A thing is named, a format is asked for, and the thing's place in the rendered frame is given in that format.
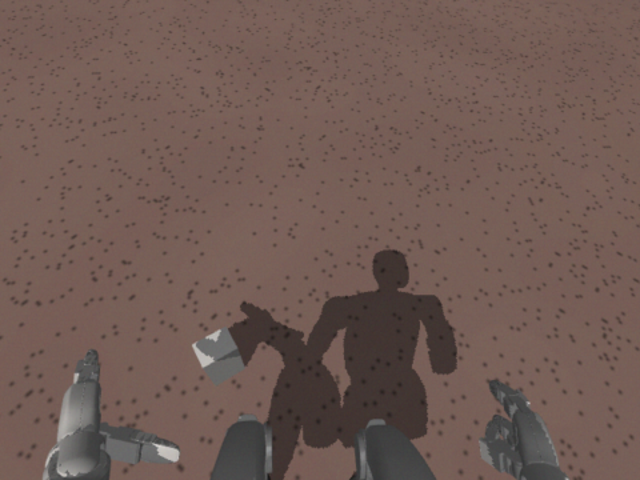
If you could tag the right robot hand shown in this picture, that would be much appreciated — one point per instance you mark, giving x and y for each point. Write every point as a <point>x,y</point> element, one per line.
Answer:
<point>526,439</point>

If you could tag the right robot arm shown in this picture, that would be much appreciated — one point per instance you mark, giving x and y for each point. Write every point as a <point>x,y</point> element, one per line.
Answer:
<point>542,471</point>

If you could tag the left robot hand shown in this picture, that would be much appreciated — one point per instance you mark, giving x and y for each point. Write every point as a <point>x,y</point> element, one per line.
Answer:
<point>81,412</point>

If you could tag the left robot arm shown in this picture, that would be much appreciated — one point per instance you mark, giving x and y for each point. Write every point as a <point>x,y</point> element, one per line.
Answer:
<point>79,456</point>

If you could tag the carton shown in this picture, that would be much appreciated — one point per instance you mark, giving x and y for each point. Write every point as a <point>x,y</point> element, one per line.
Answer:
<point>219,356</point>

